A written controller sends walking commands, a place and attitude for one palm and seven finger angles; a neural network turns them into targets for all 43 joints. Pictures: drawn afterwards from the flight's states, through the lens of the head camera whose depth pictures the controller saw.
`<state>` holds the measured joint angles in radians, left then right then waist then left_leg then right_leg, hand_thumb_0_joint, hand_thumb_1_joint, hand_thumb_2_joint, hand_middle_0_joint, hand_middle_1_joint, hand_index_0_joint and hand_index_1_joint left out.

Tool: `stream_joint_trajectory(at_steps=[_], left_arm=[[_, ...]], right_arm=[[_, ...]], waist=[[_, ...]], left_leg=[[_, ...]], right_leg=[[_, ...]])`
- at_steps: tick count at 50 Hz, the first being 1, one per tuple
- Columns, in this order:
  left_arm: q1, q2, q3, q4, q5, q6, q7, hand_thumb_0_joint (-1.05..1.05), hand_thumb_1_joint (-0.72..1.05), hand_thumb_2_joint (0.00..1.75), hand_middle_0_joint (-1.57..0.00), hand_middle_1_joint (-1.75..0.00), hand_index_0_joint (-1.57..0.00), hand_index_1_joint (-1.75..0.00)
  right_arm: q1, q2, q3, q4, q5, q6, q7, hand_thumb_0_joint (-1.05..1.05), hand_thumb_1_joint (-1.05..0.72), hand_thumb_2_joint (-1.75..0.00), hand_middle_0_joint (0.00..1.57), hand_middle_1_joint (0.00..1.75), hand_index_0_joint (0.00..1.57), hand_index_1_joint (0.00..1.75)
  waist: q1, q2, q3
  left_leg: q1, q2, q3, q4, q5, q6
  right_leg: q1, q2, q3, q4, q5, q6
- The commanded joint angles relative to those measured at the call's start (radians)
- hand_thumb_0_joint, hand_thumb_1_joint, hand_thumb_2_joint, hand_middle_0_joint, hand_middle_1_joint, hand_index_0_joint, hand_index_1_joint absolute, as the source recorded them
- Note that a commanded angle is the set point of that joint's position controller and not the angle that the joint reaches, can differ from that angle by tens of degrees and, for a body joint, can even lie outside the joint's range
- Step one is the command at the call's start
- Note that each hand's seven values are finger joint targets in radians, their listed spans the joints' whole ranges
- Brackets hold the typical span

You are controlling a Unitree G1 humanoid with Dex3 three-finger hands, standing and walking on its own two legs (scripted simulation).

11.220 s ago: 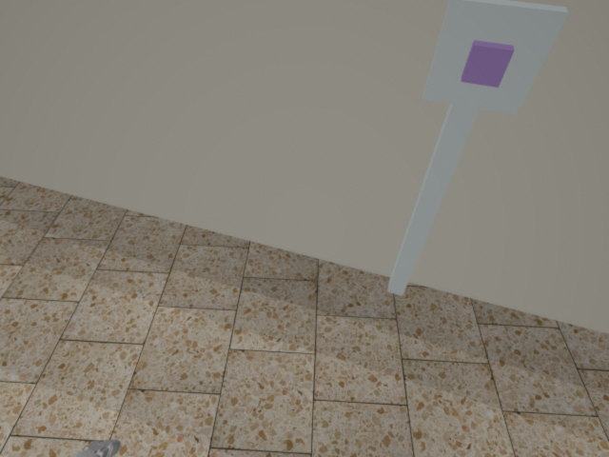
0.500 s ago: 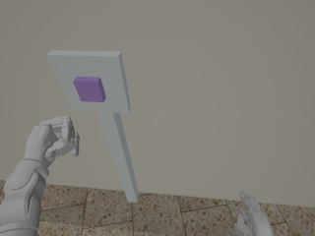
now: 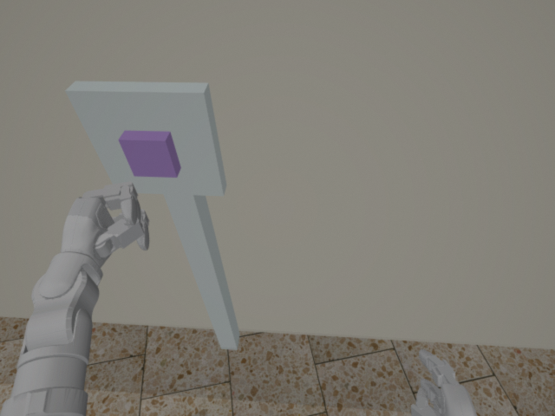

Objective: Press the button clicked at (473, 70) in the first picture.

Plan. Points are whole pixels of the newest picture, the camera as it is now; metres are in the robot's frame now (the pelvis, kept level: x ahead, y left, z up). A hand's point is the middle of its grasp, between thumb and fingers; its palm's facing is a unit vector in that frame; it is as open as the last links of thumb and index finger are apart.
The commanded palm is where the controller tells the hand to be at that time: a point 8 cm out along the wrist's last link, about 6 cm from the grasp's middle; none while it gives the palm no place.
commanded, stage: aim a knuckle at the button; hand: left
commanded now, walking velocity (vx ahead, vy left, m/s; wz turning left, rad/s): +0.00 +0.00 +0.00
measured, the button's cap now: (152, 153) +0.46 +0.23 +0.15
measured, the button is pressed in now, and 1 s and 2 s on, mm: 0 0 13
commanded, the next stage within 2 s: press the button with the knuckle in 1.02 s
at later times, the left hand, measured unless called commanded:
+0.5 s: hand (153, 205) +0.37 +0.21 +0.13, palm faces +0.03 -1.00 -0.02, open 3.1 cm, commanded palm +0.34 +0.26 +0.13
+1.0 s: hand (155, 211) +0.36 +0.21 +0.12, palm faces +0.05 -1.00 -0.01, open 3.1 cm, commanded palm +0.33 +0.26 +0.13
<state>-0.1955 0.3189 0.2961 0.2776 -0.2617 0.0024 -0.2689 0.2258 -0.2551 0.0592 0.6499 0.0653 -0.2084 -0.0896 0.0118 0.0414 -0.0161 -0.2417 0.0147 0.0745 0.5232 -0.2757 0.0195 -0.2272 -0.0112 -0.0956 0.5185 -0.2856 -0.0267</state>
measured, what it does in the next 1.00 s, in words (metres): stands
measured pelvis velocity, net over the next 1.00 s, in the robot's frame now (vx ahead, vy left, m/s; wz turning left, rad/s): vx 0.00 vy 0.00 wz -0.01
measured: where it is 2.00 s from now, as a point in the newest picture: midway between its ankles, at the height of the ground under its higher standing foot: outside the picture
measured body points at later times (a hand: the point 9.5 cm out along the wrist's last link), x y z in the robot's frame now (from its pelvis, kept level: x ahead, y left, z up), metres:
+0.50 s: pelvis +0.00 +0.00 +0.00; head +0.01 -0.01 +0.45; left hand +0.36 +0.26 +0.13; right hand +0.13 -0.25 -0.10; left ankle +0.00 +0.11 -0.74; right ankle +0.00 -0.10 -0.74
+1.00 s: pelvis +0.00 +0.00 +0.00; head +0.01 -0.02 +0.45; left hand +0.35 +0.26 +0.13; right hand +0.16 -0.25 -0.09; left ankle +0.00 +0.11 -0.74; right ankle +0.00 -0.10 -0.74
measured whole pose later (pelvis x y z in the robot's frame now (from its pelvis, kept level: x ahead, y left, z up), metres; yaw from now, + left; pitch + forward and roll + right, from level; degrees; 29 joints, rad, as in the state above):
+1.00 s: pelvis +0.00 +0.00 +0.00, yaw +0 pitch +1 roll +0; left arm -0.32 0.32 0.30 0.46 -0.24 -0.06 -0.25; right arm 0.24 -0.26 0.04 0.63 0.07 -0.12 -0.08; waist -0.01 0.04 -0.03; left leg -0.28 0.02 0.08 0.54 -0.29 0.02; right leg -0.27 0.00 -0.09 0.54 -0.29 -0.03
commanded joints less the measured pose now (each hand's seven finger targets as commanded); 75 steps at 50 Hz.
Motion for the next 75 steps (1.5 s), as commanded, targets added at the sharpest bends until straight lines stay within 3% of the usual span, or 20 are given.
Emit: stream_joint_trajectory(at_steps=[1, 3, 6, 8, 11, 17, 19, 24, 30, 33, 36, 46, 49, 52, 54, 62, 69, 71, 73, 75], left_arm=[[-0.336, 0.212, 0.062, -0.189, -0.009, -0.079, -0.002, 0.00, 0.90, 0.90, -1.30, -1.50, -1.30, -1.50], [-0.367, 0.186, 0.030, -0.192, -0.004, -0.081, -0.001, 0.00, 0.90, 0.90, -1.30, -1.50, -1.30, -1.50], [-0.400, 0.199, 0.039, -0.145, -0.003, -0.083, 0.012, 0.00, 0.90, 0.90, -1.30, -1.50, -1.30, -1.50], [-0.414, 0.202, 0.043, -0.145, 0.002, -0.092, 0.021, 0.00, 0.90, 0.90, -1.30, -1.50, -1.30, -1.50], [-0.449, 0.230, 0.059, -0.089, 0.008, -0.099, 0.029, 0.00, 0.90, 0.90, -1.30, -1.50, -1.30, -1.50], [-0.553, 0.258, 0.069, -0.014, 0.018, -0.133, 0.019, 0.00, 0.90, 0.90, -1.30, -1.50, -1.30, -1.50], [-0.515, 0.213, 0.031, -0.025, 0.016, -0.147, 0.006, 0.00, 0.90, 0.90, -1.30, -1.50, -1.30, -1.50], [-0.412, 0.265, 0.098, 0.046, -0.003, -0.126, 0.001, 0.00, 0.90, 0.90, -1.30, -1.50, -1.30, -1.50], [-0.497, 0.301, 0.114, -0.058, 0.008, -0.155, 0.009, 0.00, 0.90, 0.90, -1.30, -1.50, -1.30, -1.50], [-0.510, 0.260, 0.080, -0.082, 0.001, -0.173, 0.004, 0.00, 0.90, 0.90, -1.30, -1.50, -1.30, -1.50], [-0.437, 0.251, 0.084, -0.019, -0.010, -0.151, -0.009, 0.00, 0.90, 0.90, -1.30, -1.50, -1.30, -1.50], [-0.506, 0.219, 0.044, -0.066, 0.000, -0.134, 0.014, 0.00, 0.90, 0.90, -1.30, -1.50, -1.30, -1.50], [-0.481, 0.271, 0.087, -0.052, 0.005, -0.142, 0.021, 0.00, 0.90, 0.90, -1.30, -1.50, -1.30, -1.50], [-0.449, 0.240, 0.068, -0.052, 0.006, -0.135, 0.014, 0.00, 0.90, 0.90, -1.30, -1.50, -1.30, -1.50], [-0.415, 0.245, 0.082, -0.026, -0.004, -0.124, 0.008, 0.00, 0.90, 0.90, -1.30, -1.50, -1.30, -1.50], [-0.631, 0.222, 0.019, -0.022, 0.007, -0.128, 0.011, 0.00, 0.90, 0.90, -1.30, -1.50, -1.30, -1.50], [-0.645, 0.303, 0.079, 0.142, 0.017, -0.147, 0.007, 0.00, 0.90, 0.90, -1.30, -1.50, -1.30, -1.50], [-0.613, 0.319, 0.108, 0.161, 0.018, -0.151, 0.002, 0.00, 0.90, 0.90, -1.30, -1.50, -1.30, -1.50], [-0.646, 0.288, 0.069, 0.138, 0.022, -0.161, -0.005, 0.00, 0.90, 0.90, -1.30, -1.50, -1.30, -1.50], [-0.646, 0.295, 0.079, 0.150, 0.019, -0.168, -0.005, 0.00, 0.90, 0.90, -1.30, -1.50, -1.30, -1.50]], right_arm=[[-0.089, -0.128, -0.051, -0.154, 0.002, -0.043, -0.009, 0.00, -0.90, -0.90, 0.20, 0.30, 0.20, 0.30], [-0.083, -0.126, -0.052, -0.154, 0.002, -0.039, -0.007, 0.00, -0.90, -0.90, 0.20, 0.30, 0.20, 0.30], [-0.066, -0.134, -0.058, -0.143, 0.003, -0.026, -0.007, 0.00, -0.90, -0.90, 0.20, 0.30, 0.20, 0.30], [-0.066, -0.132, -0.057, -0.144, -0.001, -0.021, -0.007, 0.00, -0.90, -0.90, 0.20, 0.30, 0.20, 0.30], [-0.059, -0.138, -0.056, -0.139, 0.000, -0.003, -0.006, 0.00, -0.90, -0.90, 0.20, 0.30, 0.20, 0.30], [-0.038, -0.138, -0.058, -0.134, 0.000, 0.019, -0.009, 0.00, -0.90, -0.90, 0.20, 0.30, 0.20, 0.30], [-0.034, -0.134, -0.060, -0.145, 0.000, 0.017, -0.002, 0.00, -0.90, -0.90, 0.20, 0.30, 0.20, 0.30], [-0.023, -0.151, -0.066, -0.145, 0.002, 0.035, 0.004, 0.00, -0.90, -0.90, 0.20, 0.30, 0.20, 0.30], [-0.030, -0.141, -0.067, -0.160, 0.000, 0.042, -0.002, 0.00, -0.90, -0.90, 0.20, 0.30, 0.20, 0.30], [-0.028, -0.135, -0.067, -0.153, -0.001, 0.031, -0.004, 0.00, -0.90, -0.90, 0.20, 0.30, 0.20, 0.30], [-0.024, -0.143, -0.069, -0.144, 0.003, 0.031, -0.004, 0.00, -0.90, -0.90, 0.20, 0.30, 0.20, 0.30], [-0.044, -0.135, -0.062, -0.160, 0.003, 0.039, -0.005, 0.00, -0.90, -0.90, 0.20, 0.30, 0.20, 0.30], [-0.041, -0.139, -0.061, -0.152, 0.000, 0.041, -0.005, 0.00, -0.90, -0.90, 0.20, 0.30, 0.20, 0.30], [-0.049, -0.132, -0.059, -0.160, 0.003, 0.042, -0.001, 0.00, -0.90, -0.90, 0.20, 0.30, 0.20, 0.30], [-0.047, -0.138, -0.062, -0.161, 0.003, 0.044, -0.001, 0.00, -0.90, -0.90, 0.20, 0.30, 0.20, 0.30], [-0.043, -0.137, -0.056, -0.144, 0.006, 0.050, -0.015, 0.00, -0.90, -0.90, 0.20, 0.30, 0.20, 0.30], [-0.003, -0.152, -0.057, -0.122, 0.001, 0.066, -0.012, 0.00, -0.90, -0.90, 0.20, 0.30, 0.20, 0.30], [0.003, -0.152, -0.062, -0.134, 0.000, 0.069, -0.007, 0.00, -0.90, -0.90, 0.20, 0.30, 0.20, 0.30], [0.002, -0.147, -0.060, -0.142, 0.002, 0.072, -0.002, 0.00, -0.90, -0.90, 0.20, 0.30, 0.20, 0.30], [0.015, -0.151, -0.065, -0.140, 0.002, 0.077, 0.000, 0.00, -0.90, -0.90, 0.20, 0.30, 0.20, 0.30]], waist=[[-0.003, -0.001, -0.226], [-0.009, 0.041, -0.231], [-0.019, -0.031, -0.215], [-0.014, 0.000, -0.235], [-0.020, -0.036, -0.221], [-0.028, 0.020, -0.252], [-0.026, 0.029, -0.287], [-0.010, -0.067, -0.234], [-0.018, 0.014, -0.282], [-0.026, 0.043, -0.291], [-0.024, -0.026, -0.256], [-0.031, -0.009, -0.253], [-0.020, -0.025, -0.268], [-0.015, 0.019, -0.260], [-0.015, -0.060, -0.250], [-0.055, 0.020, -0.228], [-0.047, -0.051, -0.263], [-0.028, -0.032, -0.295], [-0.038, 0.024, -0.290], [-0.041, -0.016, -0.290]], left_leg=[[0.110, -0.004, -0.077, -0.054, 0.245, 0.009], [0.130, -0.002, -0.081, -0.050, 0.262, 0.005], [0.111, 0.001, -0.084, -0.050, 0.238, 0.008], [0.124, 0.001, -0.087, -0.051, 0.247, 0.006], [0.091, 0.000, -0.081, -0.053, 0.222, 0.009], [0.092, -0.003, -0.077, -0.040, 0.212, 0.009], [0.114, -0.002, -0.076, -0.031, 0.256, 0.011], [0.046, 0.000, -0.066, -0.035, 0.230, 0.014], [0.077, 0.000, -0.061, -0.031, 0.230, 0.018], [0.117, 0.002, -0.069, -0.029, 0.251, 0.015], [0.085, 0.003, -0.064, -0.032, 0.238, 0.017], [0.096, 0.001, -0.070, -0.030, 0.223, 0.018], [0.086, 0.001, -0.069, -0.029, 0.227, 0.018], [0.094, -0.002, -0.066, -0.031, 0.252, 0.014], [0.075, 0.002, -0.065, -0.029, 0.241, 0.019], [0.090, -0.002, -0.075, -0.029, 0.169, 0.016], [0.044, -0.003, -0.076, -0.016, 0.183, 0.019], [0.041, -0.006, -0.068, -0.012, 0.216, 0.019], [0.055, -0.007, -0.065, -0.009, 0.233, 0.016], [0.051, -0.001, -0.067, -0.007, 0.235, 0.019]], right_leg=[[0.025, 0.000, 0.054, -0.053, 0.289, 0.004], [0.005, 0.000, 0.050, -0.049, 0.291, 0.001], [-0.004, 0.004, 0.050, -0.054, 0.273, 0.004], [-0.003, 0.002, 0.050, -0.049, 0.273, 0.001], [0.003, 0.002, 0.057, -0.053, 0.263, 0.004], [0.000, 0.002, 0.067, -0.048, 0.257, -0.002], [0.013, 0.003, 0.065, -0.039, 0.297, -0.004], [0.021, 0.003, 0.065, -0.043, 0.309, 0.005], [0.027, 0.003, 0.079, -0.039, 0.301, 0.004], [0.015, 0.008, 0.071, -0.039, 0.308, 0.000], [0.015, 0.006, 0.068, -0.043, 0.320, 0.006], [-0.006, 0.004, 0.068, -0.042, 0.290, 0.005], [0.021, 0.003, 0.072, -0.040, 0.299, 0.004], [0.022, 0.001, 0.069, -0.037, 0.327, 0.002], [0.027, 0.003, 0.068, -0.041, 0.330, 0.007], [-0.043, 0.002, 0.073, -0.055, 0.232, 0.004], [-0.006, 0.001, 0.078, -0.040, 0.261, 0.005], [0.020, -0.002, 0.082, -0.027, 0.307, 0.004], [0.005, -0.001, 0.079, -0.024, 0.324, 0.001], [0.000, 0.005, 0.076, -0.023, 0.320, 0.003]])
